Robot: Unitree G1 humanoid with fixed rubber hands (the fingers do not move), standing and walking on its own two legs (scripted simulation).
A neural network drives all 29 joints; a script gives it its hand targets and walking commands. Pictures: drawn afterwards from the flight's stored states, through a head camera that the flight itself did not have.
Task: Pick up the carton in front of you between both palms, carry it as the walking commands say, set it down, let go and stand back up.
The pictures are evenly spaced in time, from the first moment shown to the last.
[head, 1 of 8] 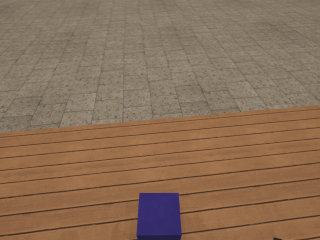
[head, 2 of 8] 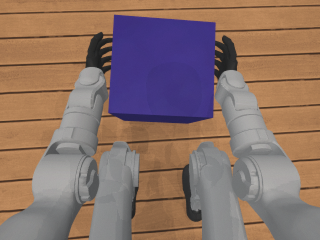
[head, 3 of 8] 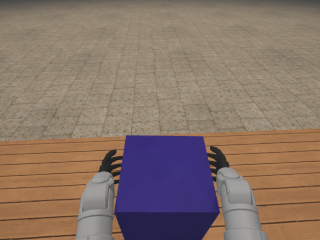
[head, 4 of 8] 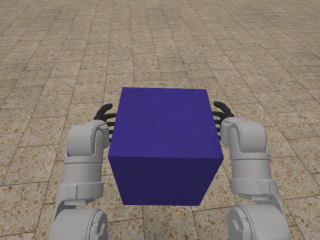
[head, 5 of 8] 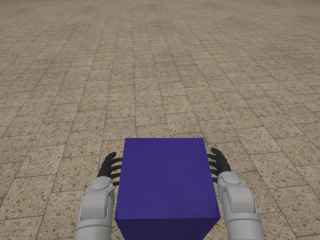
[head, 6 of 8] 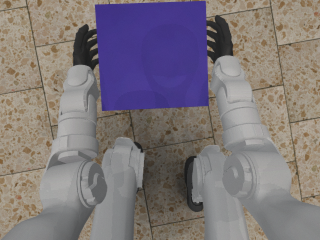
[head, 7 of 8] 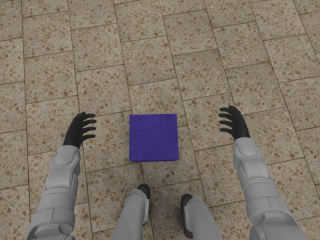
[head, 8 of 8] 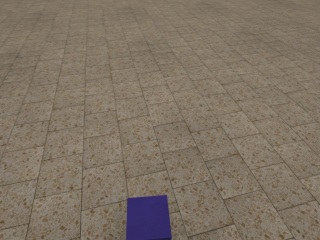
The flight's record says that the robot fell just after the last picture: no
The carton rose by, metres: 0.70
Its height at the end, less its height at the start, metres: -0.09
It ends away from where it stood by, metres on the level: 2.48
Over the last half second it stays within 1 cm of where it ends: yes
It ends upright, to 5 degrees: yes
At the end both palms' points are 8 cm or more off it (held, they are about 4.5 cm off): yes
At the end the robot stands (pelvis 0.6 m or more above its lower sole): yes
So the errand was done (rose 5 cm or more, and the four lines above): yes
